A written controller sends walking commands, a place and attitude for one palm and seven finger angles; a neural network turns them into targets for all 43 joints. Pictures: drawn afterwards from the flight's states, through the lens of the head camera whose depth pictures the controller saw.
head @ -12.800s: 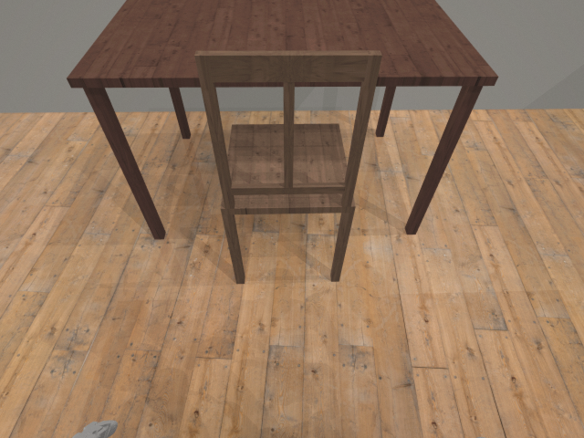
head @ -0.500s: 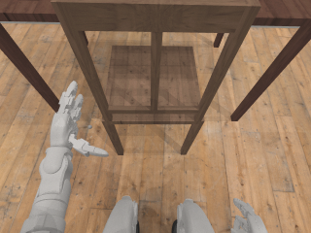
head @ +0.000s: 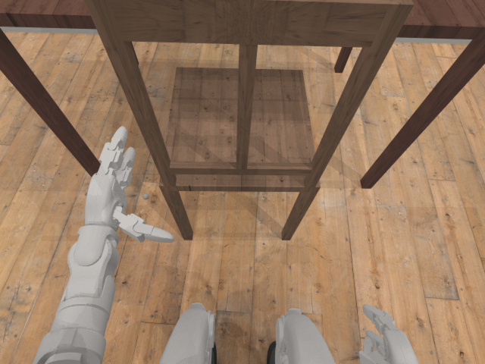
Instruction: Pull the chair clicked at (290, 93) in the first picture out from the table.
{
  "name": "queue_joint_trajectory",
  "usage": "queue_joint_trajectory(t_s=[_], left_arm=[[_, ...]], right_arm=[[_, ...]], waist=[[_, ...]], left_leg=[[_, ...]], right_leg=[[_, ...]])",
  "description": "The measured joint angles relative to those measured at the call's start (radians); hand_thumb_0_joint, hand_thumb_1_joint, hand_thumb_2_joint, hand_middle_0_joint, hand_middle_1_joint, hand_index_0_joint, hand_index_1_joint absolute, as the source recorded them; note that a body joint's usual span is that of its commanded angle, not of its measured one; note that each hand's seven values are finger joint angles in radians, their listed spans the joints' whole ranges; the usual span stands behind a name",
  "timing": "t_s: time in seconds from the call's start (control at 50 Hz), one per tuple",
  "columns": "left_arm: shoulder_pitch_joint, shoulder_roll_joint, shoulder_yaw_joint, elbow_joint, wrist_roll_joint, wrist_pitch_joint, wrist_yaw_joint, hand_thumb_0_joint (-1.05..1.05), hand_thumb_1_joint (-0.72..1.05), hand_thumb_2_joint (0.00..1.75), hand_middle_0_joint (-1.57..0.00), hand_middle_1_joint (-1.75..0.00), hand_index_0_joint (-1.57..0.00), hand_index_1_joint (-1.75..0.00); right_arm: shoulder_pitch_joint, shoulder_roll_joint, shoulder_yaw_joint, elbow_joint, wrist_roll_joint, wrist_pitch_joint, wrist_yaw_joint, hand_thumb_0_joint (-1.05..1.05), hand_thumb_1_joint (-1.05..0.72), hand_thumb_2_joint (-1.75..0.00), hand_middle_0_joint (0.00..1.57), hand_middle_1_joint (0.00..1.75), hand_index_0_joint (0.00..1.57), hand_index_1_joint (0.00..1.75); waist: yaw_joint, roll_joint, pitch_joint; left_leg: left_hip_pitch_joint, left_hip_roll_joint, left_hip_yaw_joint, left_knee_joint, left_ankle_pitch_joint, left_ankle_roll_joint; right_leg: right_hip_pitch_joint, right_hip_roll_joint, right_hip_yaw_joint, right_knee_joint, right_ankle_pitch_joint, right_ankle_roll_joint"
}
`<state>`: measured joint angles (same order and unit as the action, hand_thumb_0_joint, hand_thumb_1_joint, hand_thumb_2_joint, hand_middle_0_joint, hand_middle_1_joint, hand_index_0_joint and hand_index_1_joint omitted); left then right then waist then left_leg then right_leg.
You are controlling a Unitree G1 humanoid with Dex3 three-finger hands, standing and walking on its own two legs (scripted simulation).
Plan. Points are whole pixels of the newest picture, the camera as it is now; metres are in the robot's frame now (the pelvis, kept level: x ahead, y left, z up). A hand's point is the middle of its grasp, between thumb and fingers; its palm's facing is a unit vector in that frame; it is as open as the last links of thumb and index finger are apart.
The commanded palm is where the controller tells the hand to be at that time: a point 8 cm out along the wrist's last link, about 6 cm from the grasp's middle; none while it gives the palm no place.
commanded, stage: push the fingers through the gap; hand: left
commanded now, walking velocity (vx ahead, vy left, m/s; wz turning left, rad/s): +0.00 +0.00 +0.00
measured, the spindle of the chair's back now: (244, 119) +0.52 +0.02 +0.04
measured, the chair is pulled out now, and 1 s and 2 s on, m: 0.00 0.00 0.00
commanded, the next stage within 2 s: hook a spindle and tug to test in 1.58 s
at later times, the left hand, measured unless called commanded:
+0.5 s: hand (143, 170) +0.41 +0.18 +0.03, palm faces +0.03 -1.00 -0.04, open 16.9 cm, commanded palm +0.39 +0.22 +0.02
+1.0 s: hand (154, 144) +0.47 +0.17 +0.03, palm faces +0.02 -1.00 -0.05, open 16.9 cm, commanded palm +0.45 +0.21 +0.02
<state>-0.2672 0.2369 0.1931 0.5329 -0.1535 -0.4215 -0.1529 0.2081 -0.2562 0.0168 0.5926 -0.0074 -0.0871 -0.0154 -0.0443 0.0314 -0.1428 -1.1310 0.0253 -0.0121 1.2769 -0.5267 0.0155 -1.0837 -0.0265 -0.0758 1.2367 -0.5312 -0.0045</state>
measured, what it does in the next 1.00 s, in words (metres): stands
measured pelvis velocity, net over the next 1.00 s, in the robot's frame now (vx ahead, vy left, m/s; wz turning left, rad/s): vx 0.00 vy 0.00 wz -0.03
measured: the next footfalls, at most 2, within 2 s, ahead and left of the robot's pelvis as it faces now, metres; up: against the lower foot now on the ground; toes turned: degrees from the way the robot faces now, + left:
none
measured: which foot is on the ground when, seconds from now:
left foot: down 0.00-1.00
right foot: down 0.00-1.00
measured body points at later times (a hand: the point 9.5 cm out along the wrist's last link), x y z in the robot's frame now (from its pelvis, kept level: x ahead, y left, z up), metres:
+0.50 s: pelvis +0.00 +0.00 +0.00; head +0.13 +0.01 +0.43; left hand +0.41 +0.23 +0.03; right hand +0.12 -0.26 -0.12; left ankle +0.04 +0.11 -0.62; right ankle +0.03 -0.12 -0.62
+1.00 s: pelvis +0.00 +0.00 -0.01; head +0.14 +0.01 +0.42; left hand +0.46 +0.23 +0.03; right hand +0.07 -0.26 -0.13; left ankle +0.04 +0.11 -0.62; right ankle +0.03 -0.12 -0.62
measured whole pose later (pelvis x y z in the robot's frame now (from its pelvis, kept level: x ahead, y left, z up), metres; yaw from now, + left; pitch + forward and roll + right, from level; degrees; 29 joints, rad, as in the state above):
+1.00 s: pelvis +0.00 +0.00 -0.01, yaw -2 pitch +26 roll -3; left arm -0.66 0.34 0.34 0.90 -0.10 -0.46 -0.15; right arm 0.28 -0.26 0.02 0.65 -0.03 -0.05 0.01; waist -0.11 0.04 -0.15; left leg -1.23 0.04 0.00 1.31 -0.53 0.02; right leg -1.19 -0.01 -0.06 1.26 -0.52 0.00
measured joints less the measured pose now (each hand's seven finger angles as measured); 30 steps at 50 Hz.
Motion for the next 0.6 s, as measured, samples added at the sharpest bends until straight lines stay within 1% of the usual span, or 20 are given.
queue_joint_trajectory(t_s=[0.18, 0.24, 0.34, 0.5, 0.6], left_arm=[[-0.032, 0.013, 0.022, 0.002, -0.004, -0.027, -0.003, -0.01, -0.50, 0.30, -0.06, -0.08, -0.06, -0.08], [-0.074, 0.020, 0.027, 0.048, -0.005, -0.015, -0.015, -0.01, -0.50, 0.30, -0.06, -0.08, -0.06, -0.08], [-0.115, 0.030, 0.052, 0.093, -0.008, 0.007, -0.029, -0.01, -0.50, 0.30, -0.06, -0.08, -0.06, -0.08], [-0.152, 0.045, 0.092, 0.129, -0.005, -0.019, -0.028, -0.01, -0.49, 0.30, -0.07, -0.08, -0.06, -0.08], [-0.191, 0.057, 0.086, 0.167, -0.001, -0.014, -0.031, -0.01, -0.49, 0.30, -0.06, -0.08, -0.06, -0.08]], right_arm=[[0.009, -0.001, -0.005, 0.017, -0.006, -0.004, -0.001, 0.01, -0.91, -0.90, 0.20, 0.30, 0.20, 0.30], [0.009, -0.002, -0.002, 0.026, -0.002, -0.001, -0.001, 0.01, -0.91, -0.90, 0.20, 0.30, 0.20, 0.30], [0.013, -0.002, -0.002, 0.022, -0.002, 0.001, -0.001, 0.01, -0.91, -0.90, 0.20, 0.30, 0.20, 0.30], [0.032, -0.002, -0.003, 0.030, -0.008, 0.002, 0.007, 0.01, -0.91, -0.90, 0.20, 0.30, 0.20, 0.30], [0.041, -0.005, -0.006, 0.039, -0.008, 0.004, 0.010, 0.01, -0.91, -0.90, 0.20, 0.30, 0.20, 0.30]], waist=[[-0.003, 0.003, -0.001], [-0.005, 0.003, -0.004], [-0.018, 0.004, -0.002], [-0.024, 0.001, -0.007], [-0.027, 0.006, -0.005]], left_leg=[[-0.011, 0.002, -0.002, 0.009, -0.006, -0.003], [-0.017, 0.002, -0.002, 0.011, -0.006, -0.002], [-0.027, 0.006, 0.002, 0.011, -0.005, -0.002], [-0.035, 0.010, 0.008, 0.011, -0.006, -0.001], [-0.044, 0.008, 0.003, 0.016, -0.005, 0.000]], right_leg=[[-0.010, 0.002, -0.002, 0.008, -0.006, -0.002], [-0.017, 0.002, -0.001, 0.011, -0.006, -0.002], [-0.030, 0.006, 0.003, 0.011, -0.002, -0.002], [-0.041, 0.010, 0.010, 0.011, 0.000, 0.000], [-0.046, 0.009, 0.005, 0.011, 0.001, 0.001]])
